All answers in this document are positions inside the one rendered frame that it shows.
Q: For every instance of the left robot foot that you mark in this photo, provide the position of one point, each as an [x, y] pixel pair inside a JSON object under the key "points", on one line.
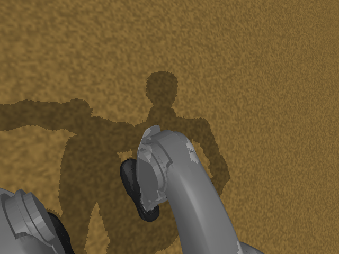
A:
{"points": [[61, 233]]}

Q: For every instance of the right robot hand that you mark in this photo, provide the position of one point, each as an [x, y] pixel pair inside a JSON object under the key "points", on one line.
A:
{"points": [[247, 249]]}

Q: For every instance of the right robot foot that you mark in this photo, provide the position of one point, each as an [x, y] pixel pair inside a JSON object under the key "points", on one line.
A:
{"points": [[129, 179]]}

